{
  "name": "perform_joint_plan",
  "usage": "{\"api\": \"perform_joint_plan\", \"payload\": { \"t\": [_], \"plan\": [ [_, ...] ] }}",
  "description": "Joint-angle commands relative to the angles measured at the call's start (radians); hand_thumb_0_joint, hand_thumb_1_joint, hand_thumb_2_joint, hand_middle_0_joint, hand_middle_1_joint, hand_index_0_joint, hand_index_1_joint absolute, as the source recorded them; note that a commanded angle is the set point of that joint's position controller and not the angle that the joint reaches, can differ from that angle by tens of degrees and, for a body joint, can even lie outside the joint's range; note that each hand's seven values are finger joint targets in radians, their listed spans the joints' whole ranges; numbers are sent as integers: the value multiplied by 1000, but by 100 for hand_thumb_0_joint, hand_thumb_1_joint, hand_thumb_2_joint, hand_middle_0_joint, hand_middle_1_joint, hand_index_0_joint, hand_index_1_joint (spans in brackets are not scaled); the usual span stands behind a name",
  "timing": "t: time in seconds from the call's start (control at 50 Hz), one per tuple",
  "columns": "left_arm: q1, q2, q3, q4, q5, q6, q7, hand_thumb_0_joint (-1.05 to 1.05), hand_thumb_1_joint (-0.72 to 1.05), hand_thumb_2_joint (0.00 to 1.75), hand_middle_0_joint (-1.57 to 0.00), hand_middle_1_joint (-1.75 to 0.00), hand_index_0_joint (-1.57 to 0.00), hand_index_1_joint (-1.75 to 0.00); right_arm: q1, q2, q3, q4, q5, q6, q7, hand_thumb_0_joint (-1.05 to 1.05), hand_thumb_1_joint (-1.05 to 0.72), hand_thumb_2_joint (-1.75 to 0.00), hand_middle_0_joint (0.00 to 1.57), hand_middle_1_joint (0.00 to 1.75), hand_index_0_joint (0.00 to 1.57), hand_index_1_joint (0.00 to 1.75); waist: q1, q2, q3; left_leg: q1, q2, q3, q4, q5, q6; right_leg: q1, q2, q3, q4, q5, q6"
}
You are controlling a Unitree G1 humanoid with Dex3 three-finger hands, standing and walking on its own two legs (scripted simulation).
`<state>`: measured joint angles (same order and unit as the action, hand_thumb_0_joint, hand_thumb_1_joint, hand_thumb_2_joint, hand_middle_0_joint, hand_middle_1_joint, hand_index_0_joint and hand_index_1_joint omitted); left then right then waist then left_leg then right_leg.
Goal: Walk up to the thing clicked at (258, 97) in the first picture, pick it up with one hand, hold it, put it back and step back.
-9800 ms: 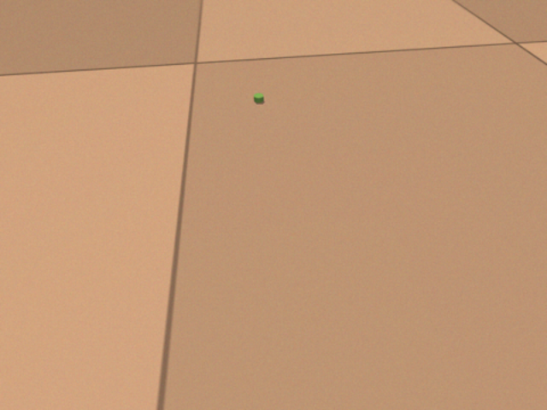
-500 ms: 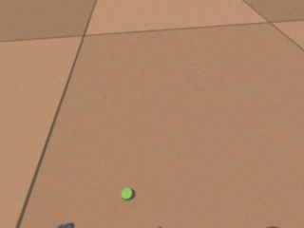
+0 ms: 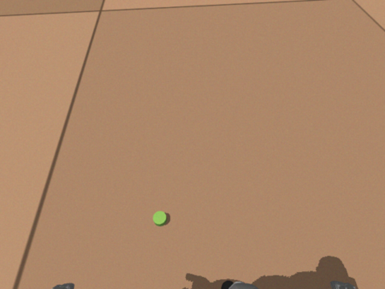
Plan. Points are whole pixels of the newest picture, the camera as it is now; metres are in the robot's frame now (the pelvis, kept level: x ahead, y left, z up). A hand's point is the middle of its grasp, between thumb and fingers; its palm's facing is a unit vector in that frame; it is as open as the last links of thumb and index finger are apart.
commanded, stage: walk up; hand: left
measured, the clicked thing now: (160, 218) +0.50 +0.21 -0.75
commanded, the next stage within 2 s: none
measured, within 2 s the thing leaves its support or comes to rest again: neither
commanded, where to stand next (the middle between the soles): +0.12 -0.04 m, yaw +1 degrees
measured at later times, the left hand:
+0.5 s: hand out of the picture +0.07 +0.31 -0.15, palm faces -0.09 -0.94 -0.33, open 7.4 cm
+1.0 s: hand (99, 262) +0.20 +0.25 -0.15, palm faces -0.04 -0.92 -0.39, open 7.4 cm
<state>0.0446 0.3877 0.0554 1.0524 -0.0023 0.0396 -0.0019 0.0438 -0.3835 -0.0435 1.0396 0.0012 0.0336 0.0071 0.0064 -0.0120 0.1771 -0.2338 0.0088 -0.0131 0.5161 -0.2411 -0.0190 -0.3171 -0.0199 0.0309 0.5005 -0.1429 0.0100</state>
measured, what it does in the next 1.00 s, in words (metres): steps on the spot: left foot, then right foot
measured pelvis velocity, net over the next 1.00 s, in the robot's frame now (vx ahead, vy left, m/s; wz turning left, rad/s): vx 0.03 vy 0.01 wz -0.01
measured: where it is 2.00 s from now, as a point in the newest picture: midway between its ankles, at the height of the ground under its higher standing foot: outside the picture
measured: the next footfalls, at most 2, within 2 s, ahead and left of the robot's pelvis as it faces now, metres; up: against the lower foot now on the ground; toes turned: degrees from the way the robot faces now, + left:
left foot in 0.18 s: -0.01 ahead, +0.14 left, +0.00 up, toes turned -1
right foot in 0.62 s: +0.14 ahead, -0.13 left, +0.00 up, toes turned -4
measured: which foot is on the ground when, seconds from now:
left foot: down 0.00-0.02, up 0.04-0.16, down 0.18-0.64, up 0.66-1.00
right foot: down 0.00-0.20, up 0.22-0.60, down 0.62-1.00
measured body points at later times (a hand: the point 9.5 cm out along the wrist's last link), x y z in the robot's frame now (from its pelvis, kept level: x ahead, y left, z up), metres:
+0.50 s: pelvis -0.01 +0.03 +0.01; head +0.00 +0.06 +0.46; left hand +0.08 +0.35 -0.13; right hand -0.05 -0.29 -0.09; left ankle -0.05 +0.14 -0.73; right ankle +0.05 -0.14 -0.69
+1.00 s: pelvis +0.03 +0.01 -0.02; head +0.10 -0.01 +0.43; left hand +0.20 +0.30 -0.12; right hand +0.11 -0.31 -0.14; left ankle +0.02 +0.14 -0.70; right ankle +0.10 -0.13 -0.73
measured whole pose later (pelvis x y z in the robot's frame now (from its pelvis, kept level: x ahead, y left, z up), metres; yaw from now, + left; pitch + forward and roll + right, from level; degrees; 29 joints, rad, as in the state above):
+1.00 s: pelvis +0.03 +0.01 -0.02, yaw -1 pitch -2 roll +0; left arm 0.01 0.34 0.04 0.82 0.02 0.03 0.02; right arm 0.17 -0.39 -0.05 0.85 0.00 0.04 -0.02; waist -0.01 0.02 0.20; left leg -0.41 -0.02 -0.05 0.97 -0.50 -0.01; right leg -0.41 -0.05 -0.03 0.67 -0.23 -0.01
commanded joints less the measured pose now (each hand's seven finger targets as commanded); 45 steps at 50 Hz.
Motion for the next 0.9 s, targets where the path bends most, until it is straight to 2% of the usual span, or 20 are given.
{"api": "perform_joint_plan", "payload": {
  "t": [0.0, 0.06, 0.12, 0.14, 0.16, 0.2, 0.26, 0.3, 0.42, 0.48, 0.52, 0.58, 0.6, 0.64, 0.66, 0.68, 0.7, 0.74, 0.82, 0.88],
  "plan": [
    [-46, 263, 53, -120, 16, -9, 16, 0, 90, 90, -20, -30, -20, -30, 80, -186, -55, -74, -7, 13, -8, 0, -90, -90, 20, 30, 20, 30, -9, -143, -270, 73, -34, 13, 237, -110, 52, -3, -264, 247, -128, 165, -194],
    [-99, 296, 66, -166, 39, -3, 20, 0, 90, 90, -20, -30, -20, -30, 169, -183, -65, -84, -15, 32, 6, 0, -90, -90, 20, 30, 20, 30, -24, -219, -212, 70, -35, -38, 406, -329, 50, -167, -329, 306, -184, -44, -243],
    [-99, 257, 59, -175, 50, -11, 23, 0, 90, 90, -20, -30, -20, -30, 229, -186, -77, -75, -21, 9, 20, 0, -90, -90, 20, 30, 20, 30, -60, -156, -286, 105, 2, -22, 99, -180, 57, -93, -203, 204, -66, -293, -146],
    [-83, 207, 44, -174, 47, -9, 19, 0, 90, 90, -20, -30, -20, -30, 267, -199, -81, -57, -32, -7, 17, 0, -90, -90, 20, 30, 20, 30, -77, -25, -297, 142, 49, -145, -103, -284, 76, -141, -107, 162, 80, -446, -103],
    [-56, 128, 18, -168, 36, -10, 13, 0, 90, 90, -20, -30, -20, -30, 288, -253, -89, -50, -55, -25, 11, 0, -90, -90, 20, 30, 20, 30, -94, 219, -243, 138, 194, -459, -326, -533, 98, -279, 71, 87, 296, -485, -52],
    [2, 203, 42, -159, 50, -18, 8, 0, 90, 90, -20, -30, -20, -30, 162, -346, -103, -116, -61, -56, 0, 0, -90, -90, 20, 30, 20, 30, -46, 121, -156, 33, 322, -626, -413, -705, 149, -339, 46, 170, 397, -344, -37],
    [50, 232, 58, -110, 32, -29, -13, 0, 90, 90, -20, -30, -20, -30, 88, -288, -94, -130, -53, -95, -8, 0, -90, -90, 20, 30, 20, 30, 1, 89, -111, 96, 236, -421, -355, -418, 124, -289, 26, 196, 436, -177, -24],
    [60, 243, 67, -131, 37, -29, -32, 0, 90, 90, -20, -30, -20, -30, 202, -285, -100, -125, -39, -118, -15, 0, -90, -90, 20, 30, 20, 30, -30, 82, -149, 321, 229, -351, -318, -251, 102, -397, 36, 173, 441, -150, -18],
    [22, 223, 54, -174, 20, -58, -47, 0, 90, 90, -20, -30, -20, -30, 296, -241, -98, -141, -39, -125, -4, 0, -90, -90, 20, 30, 20, 30, -80, 169, -14, 267, 220, -233, -378, -168, 131, -351, 29, 130, 305, -119, 0],
    [51, 212, 45, -179, 15, -84, -49, 0, 90, 90, -20, -30, -20, -30, 280, -247, -96, -177, -38, -109, 14, 0, -90, -90, 20, 30, 20, 30, -64, 238, -22, 163, 200, -128, -334, -149, 193, -169, 8, 23, 167, -141, 1],
    [71, 206, 46, -178, 19, -95, -41, 0, 90, 90, -20, -30, -20, -30, 285, -248, -95, -194, -45, -86, 25, 0, -90, -90, 20, 30, 20, 30, -73, 246, -29, 82, 164, -66, -275, -76, 183, -56, 20, -52, 87, -186, -5],
    [215, 171, 47, -118, 19, -103, -1, 0, 90, 90, -20, -30, -20, -30, 263, -189, -68, -212, -19, -50, 16, 0, -90, -90, 20, 30, 20, 30, -4, 142, -114, 27, 125, -5, 15, 320, 126, 196, 44, -88, -80, 61, -21],
    [272, 202, 55, -107, 22, -106, 11, 0, 90, 90, -20, -30, -20, -30, 275, -152, -49, -215, 0, -46, 11, 0, -90, -90, 20, 30, 20, 30, 32, 36, -184, 1, 82, 27, 168, 304, 94, 310, 17, -54, -124, 154, -36],
    [275, 268, 63, -144, 25, -116, 26, 0, 90, 90, -20, -30, -20, -30, 355, -78, -15, -226, 14, -40, -4, 0, -90, -90, 20, 30, 20, 30, 10, -168, -287, -148, -51, -82, 402, -320, 30, 398, -324, 432, -153, 335, -147],
    [170, 280, 56, -175, 23, -109, 27, 0, 90, 90, -20, -30, -20, -30, 363, -170, -43, -203, 13, -21, -20, 0, -90, -90, 20, 30, 20, 30, -2, -101, -250, -97, -6, -119, 457, -379, 44, 246, -351, 441, -158, 154, -239],
    [127, 277, 54, -187, 20, -102, 28, 0, 90, 90, -20, -30, -20, -30, 351, -193, -53, -188, 9, -19, -25, 0, -90, -90, 20, 30, 20, 30, -12, -125, -198, -94, 9, -114, 476, -394, 45, 154, -341, 419, -167, 104, -269],
    [89, 246, 48, -194, 15, -97, 26, 0, 90, 90, -20, -30, -20, -30, 340, -200, -54, -173, 10, -18, -24, 0, -90, -90, 20, 30, 20, 30, -26, -112, -168, -103, 20, -135, 475, -373, 40, 123, -296, 322, -173, 80, -239],
    [69, 238, 46, -202, 6, -90, 32, 0, 90, 90, -20, -30, -20, -30, 342, -193, -50, -155, 13, -9, -24, 0, -90, -90, 20, 30, 20, 30, -28, -134, -171, -111, 3, -129, 455, -312, 33, 130, -238, 199, -135, 211, -194],
    [57, 237, 58, -237, 12, -60, 43, 0, 90, 90, -20, -30, -20, -30, 312, -184, -48, -173, 10, 6, -38, 0, -90, -90, 20, 30, 20, 30, -8, -207, -180, -149, -50, -76, 553, -294, 3, 105, -251, 131, -14, 769, -257],
    [14, 216, 61, -284, 16, -33, 43, 0, 90, 90, -20, -30, -20, -30, 323, -183, -57, -186, 7, 8, -47, 0, -90, -90, 20, 30, 20, 30, -15, -209, -235, -132, -49, -39, 552, -276, -2, 89, -253, 97, 25, 735, -274]
  ]
}}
